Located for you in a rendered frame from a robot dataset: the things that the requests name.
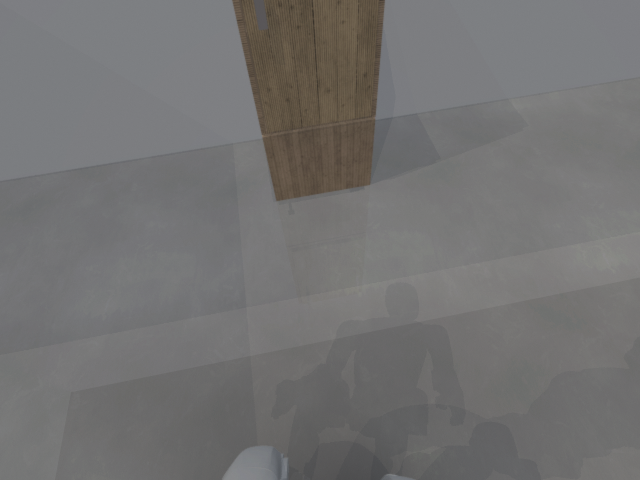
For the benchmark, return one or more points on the cupboard door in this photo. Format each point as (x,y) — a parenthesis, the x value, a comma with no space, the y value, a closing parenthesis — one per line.
(315,62)

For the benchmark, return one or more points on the left robot thigh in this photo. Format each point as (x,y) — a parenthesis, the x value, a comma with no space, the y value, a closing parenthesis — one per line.
(259,463)

